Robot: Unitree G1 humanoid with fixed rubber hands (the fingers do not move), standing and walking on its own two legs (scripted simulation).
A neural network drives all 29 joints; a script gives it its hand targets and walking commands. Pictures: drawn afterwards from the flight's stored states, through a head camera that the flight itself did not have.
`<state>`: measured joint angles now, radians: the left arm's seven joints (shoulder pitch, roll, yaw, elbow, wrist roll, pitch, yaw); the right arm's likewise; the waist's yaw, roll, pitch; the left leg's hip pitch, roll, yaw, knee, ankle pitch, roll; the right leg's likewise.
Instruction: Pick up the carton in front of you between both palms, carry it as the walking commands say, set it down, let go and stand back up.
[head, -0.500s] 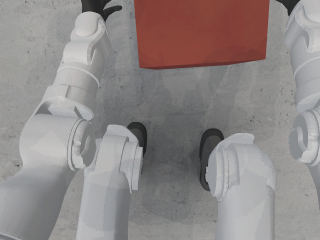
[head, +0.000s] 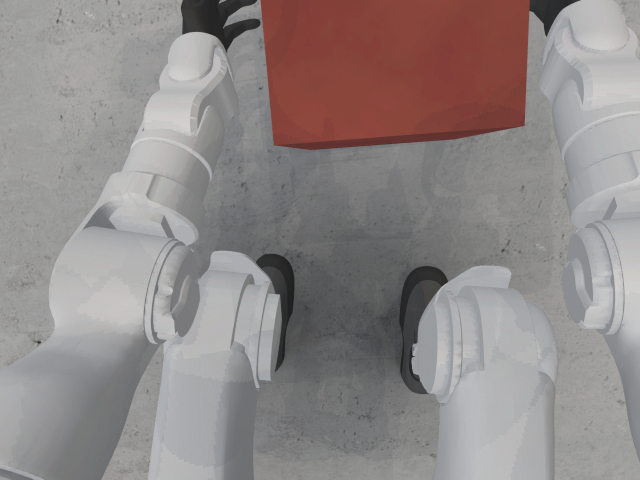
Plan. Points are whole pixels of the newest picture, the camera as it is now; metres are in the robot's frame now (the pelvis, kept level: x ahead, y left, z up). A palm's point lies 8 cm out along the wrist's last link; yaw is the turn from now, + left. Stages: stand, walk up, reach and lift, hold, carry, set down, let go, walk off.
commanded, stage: reach and lift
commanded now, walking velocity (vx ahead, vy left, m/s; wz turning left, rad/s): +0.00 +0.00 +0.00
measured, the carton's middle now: (383, 48) +0.53 -0.04 -0.25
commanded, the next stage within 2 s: none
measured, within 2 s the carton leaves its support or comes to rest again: leaves its support in 0.32 s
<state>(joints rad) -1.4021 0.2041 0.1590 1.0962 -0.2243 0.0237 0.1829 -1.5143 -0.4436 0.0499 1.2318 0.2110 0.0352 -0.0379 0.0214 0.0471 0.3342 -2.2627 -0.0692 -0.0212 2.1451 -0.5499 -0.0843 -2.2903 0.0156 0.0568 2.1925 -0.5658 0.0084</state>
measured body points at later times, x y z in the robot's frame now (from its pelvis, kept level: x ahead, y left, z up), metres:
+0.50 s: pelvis +0.01 +0.00 +0.00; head +0.35 -0.05 +0.29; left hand +0.55 +0.11 -0.13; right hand +0.55 -0.19 -0.14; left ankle +0.12 +0.14 -0.34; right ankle +0.11 -0.12 -0.34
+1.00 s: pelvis +0.00 +0.01 +0.12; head +0.26 -0.04 +0.49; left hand +0.51 +0.11 +0.06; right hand +0.50 -0.20 +0.05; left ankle +0.12 +0.14 -0.34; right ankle +0.11 -0.12 -0.34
